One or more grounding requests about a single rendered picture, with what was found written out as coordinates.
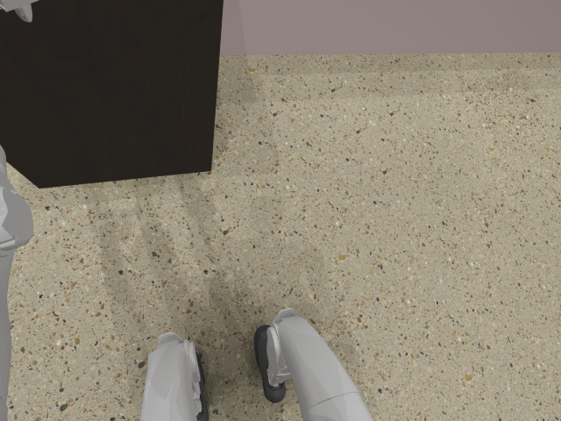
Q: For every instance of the robot left hand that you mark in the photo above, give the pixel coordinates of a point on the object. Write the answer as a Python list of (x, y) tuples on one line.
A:
[(22, 7)]

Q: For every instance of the robot thigh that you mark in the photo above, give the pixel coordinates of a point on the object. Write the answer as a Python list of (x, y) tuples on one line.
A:
[(171, 375), (324, 390)]

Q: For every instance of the robot left thigh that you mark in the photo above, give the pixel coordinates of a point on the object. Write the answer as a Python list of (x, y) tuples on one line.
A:
[(171, 375)]

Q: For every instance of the left robot upper arm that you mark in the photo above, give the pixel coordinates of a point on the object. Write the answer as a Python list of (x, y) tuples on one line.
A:
[(16, 229)]

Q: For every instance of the cabinet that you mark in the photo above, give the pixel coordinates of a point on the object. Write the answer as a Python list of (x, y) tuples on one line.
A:
[(109, 90)]

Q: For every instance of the robot right thigh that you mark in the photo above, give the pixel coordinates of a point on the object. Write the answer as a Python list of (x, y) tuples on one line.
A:
[(324, 390)]

